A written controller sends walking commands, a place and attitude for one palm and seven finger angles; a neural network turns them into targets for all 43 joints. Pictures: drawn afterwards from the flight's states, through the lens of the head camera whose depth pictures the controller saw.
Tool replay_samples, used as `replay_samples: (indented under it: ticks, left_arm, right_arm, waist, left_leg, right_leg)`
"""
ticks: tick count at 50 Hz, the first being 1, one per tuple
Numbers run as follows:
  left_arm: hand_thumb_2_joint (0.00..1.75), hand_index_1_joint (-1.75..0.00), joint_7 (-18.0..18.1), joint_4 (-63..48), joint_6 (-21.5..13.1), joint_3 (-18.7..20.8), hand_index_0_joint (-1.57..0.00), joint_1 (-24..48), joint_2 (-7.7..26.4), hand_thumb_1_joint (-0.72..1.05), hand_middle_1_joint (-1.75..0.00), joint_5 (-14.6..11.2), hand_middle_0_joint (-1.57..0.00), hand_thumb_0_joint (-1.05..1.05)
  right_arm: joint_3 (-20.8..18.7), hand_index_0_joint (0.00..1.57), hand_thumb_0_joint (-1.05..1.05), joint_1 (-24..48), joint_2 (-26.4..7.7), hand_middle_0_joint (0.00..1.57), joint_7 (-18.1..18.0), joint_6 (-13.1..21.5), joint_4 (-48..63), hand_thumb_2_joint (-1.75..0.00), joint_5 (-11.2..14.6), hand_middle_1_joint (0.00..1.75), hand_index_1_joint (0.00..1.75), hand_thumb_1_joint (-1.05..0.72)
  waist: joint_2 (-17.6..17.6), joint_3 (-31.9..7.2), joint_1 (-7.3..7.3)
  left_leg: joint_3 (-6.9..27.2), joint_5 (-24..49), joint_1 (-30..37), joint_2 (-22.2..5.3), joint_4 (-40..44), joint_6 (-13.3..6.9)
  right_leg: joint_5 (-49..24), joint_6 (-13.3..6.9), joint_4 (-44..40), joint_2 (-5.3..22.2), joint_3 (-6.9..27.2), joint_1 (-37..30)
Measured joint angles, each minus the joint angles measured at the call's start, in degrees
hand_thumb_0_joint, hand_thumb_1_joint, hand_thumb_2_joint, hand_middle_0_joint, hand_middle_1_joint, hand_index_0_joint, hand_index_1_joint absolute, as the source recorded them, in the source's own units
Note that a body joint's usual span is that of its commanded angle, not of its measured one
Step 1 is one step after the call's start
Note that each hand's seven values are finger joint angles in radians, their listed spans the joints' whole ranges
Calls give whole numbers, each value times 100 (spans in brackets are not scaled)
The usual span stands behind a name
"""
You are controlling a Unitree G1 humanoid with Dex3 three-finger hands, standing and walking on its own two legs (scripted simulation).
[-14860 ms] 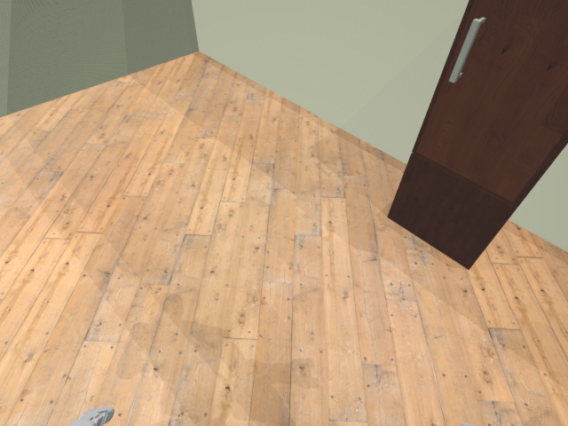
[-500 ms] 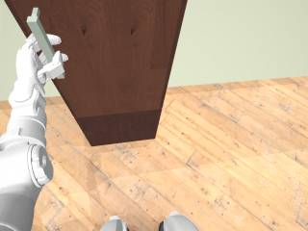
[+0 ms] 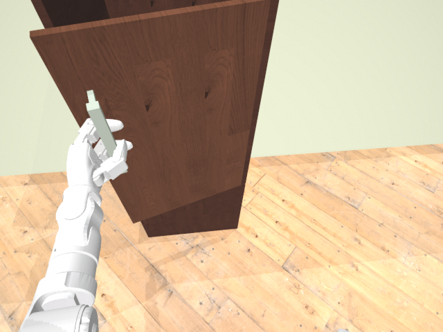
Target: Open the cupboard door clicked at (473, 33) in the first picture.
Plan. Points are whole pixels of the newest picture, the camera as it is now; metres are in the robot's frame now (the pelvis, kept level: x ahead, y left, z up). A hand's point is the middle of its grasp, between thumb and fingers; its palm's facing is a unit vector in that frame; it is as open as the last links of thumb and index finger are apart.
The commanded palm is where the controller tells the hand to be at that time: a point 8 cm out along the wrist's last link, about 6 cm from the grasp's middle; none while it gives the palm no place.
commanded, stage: pull the door open along its arc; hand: left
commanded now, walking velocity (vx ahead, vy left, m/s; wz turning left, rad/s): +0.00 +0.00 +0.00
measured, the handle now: (107, 135) +0.46 +0.21 +0.09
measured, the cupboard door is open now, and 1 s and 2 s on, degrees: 17 46 50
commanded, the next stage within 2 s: open thumb and fingers to let go in 0.60 s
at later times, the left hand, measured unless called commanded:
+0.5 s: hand (167, 199) +0.32 +0.09 +0.09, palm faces +0.49 -0.87 +0.00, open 5.9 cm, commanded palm +0.26 +0.12 +0.08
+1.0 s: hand (188, 209) +0.30 +0.06 +0.09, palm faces +0.47 -0.88 -0.04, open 7.7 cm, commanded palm +0.25 +0.09 +0.08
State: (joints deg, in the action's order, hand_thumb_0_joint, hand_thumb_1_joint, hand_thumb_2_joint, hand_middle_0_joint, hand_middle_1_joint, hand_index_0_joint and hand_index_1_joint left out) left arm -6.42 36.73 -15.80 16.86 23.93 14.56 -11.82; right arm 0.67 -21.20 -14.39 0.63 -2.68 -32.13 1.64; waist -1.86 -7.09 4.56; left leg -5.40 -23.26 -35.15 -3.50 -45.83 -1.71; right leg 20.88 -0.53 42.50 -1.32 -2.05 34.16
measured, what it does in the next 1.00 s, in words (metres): stands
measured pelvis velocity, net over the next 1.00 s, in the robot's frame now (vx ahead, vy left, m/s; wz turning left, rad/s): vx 0.00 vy -0.05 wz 0.10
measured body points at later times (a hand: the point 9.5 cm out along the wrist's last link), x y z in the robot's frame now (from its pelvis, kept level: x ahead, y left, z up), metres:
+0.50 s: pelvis +0.01 -0.04 +0.01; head +0.02 -0.05 +0.46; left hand +0.29 +0.13 +0.09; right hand +0.18 -0.25 -0.09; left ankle -0.01 +0.09 -0.71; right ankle +0.00 -0.12 -0.71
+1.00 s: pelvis +0.00 -0.05 +0.01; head +0.01 -0.07 +0.46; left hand +0.27 +0.10 +0.09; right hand +0.20 -0.23 -0.09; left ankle -0.01 +0.09 -0.71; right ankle +0.00 -0.12 -0.71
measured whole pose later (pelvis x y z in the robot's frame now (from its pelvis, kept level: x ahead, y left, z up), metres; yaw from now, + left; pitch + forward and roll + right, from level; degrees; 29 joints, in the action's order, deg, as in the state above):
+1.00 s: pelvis +0.00 -0.05 +0.01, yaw +6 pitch +4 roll +1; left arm 34.0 6.9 -2.2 -11.5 0.2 -6.4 3.7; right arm 1.0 -9.1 -9.8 -0.1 -2.9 -33.8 -3.4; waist -2.2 -4.3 -0.4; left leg -0.1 -20.3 -24.4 -1.9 -40.7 1.8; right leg 22.7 -3.8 41.3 -0.1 -7.3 23.0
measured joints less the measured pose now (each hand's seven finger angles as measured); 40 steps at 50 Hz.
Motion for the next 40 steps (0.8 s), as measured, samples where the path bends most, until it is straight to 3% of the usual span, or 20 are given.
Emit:
replay_samples:
  ticks: [3, 7, 13, 16, 20, 27, 30, 33, 36, 40]
  left_arm:
    - [77, -130, 768, -784, 141, -220, -35, -498, -559, 70, -133, 66, -36, 1]
    - [76, -129, 1722, -1472, 267, -648, -36, -984, -1106, 69, -132, 372, -36, 1]
    - [78, -131, 2978, -1917, 650, -1240, -36, -1287, -1575, 69, -128, 920, -36, 1]
    - [78, -132, 3422, -2094, 849, -1458, -36, -1442, -1737, 69, -127, 1105, -35, 1]
    - [79, -133, 3666, -2333, 983, -1718, -36, -1737, -1845, 70, -128, 1262, -34, 1]
    - [78, -134, 3707, -2946, 1105, -2215, -37, -2445, -2008, 70, -131, 1328, -32, 1]
    - [77, -134, 3777, -3296, 1162, -2540, -37, -2834, -2124, 71, -131, 1415, -31, 1]
    - [77, -134, 3829, -3584, 1215, -2952, -37, -3145, -1991, 71, -132, 1547, -31, 1]
    - [78, -134, 3933, -3636, 1244, -3135, -37, -3168, -1927, 71, -132, 1588, -33, 1]
    - [79, -134, 4095, -3339, 1304, -3032, -38, -2781, -2005, 69, -133, 1555, -35, 1]
  right_arm:
    - [-14, 20, 1, 261, 43, 20, 71, 130, 55, -90, -53, 30, 30, -90]
    - [-3, 20, 1, 599, 150, 20, 129, 196, 106, -90, -171, 30, 30, -90]
    - [65, 20, 1, 952, 312, 20, 95, 82, 100, -90, -326, 30, 30, -90]
    - [89, 20, 1, 1024, 370, 20, 66, 3, 72, -90, -383, 30, 30, -90]
    - [87, 20, 1, 1007, 399, 20, 0, -88, 25, -90, -440, 30, 30, -90]
    - [-7, 20, 1, 858, 323, 20, -60, -163, -48, -90, -479, 30, 30, -90]
    - [-62, 20, 1, 817, 289, 20, -31, -150, -42, -90, -485, 30, 30, -90]
    - [-84, 20, 1, 837, 297, 20, -3, -108, -32, -90, -502, 30, 30, -90]
    - [-61, 20, 1, 920, 316, 20, -28, -62, -66, -90, -503, 30, 30, -90]
    - [-14, 20, 1, 1107, 346, 19, -96, -32, -202, -90, -511, 30, 30, -90]
  waist:
    - [-4, 16, -99]
    - [17, 50, -219]
    - [50, 123, -341]
    - [48, 135, -362]
    - [37, 151, -374]
    - [-7, 202, -394]
    - [-37, 227, -394]
    - [-58, 248, -362]
    - [-68, 303, -346]
    - [-72, 375, -391]
  left_leg:
    - [-3, 51, 138, 37, 98, 17]
    - [19, 100, 324, 78, 190, 48]
    - [141, 187, 616, 118, 342, 130]
    - [210, 224, 749, 116, 425, 177]
    - [291, 248, 922, 103, 521, 236]
    - [371, 255, 1180, 91, 645, 309]
    - [384, 240, 1252, 94, 656, 325]
    - [405, 213, 1278, 92, 620, 337]
    - [457, 194, 1277, 90, 559, 344]
    - [530, 215, 1230, 97, 508, 343]
  right_leg:
    - [-7, -8, -31, 32, 1, -113]
    - [18, -35, -21, 69, -22, -267]
    - [49, -117, -71, 99, -144, -566]
    - [52, -161, -137, 91, -213, -716]
    - [66, -217, -224, 70, -293, -912]
    - [107, -278, -320, 48, -370, -1184]
    - [139, -293, -313, 49, -382, -1252]
    - [184, -311, -264, 48, -401, -1281]
    - [217, -328, -220, 47, -451, -1307]
    - [209, -344, -199, 51, -522, -1301]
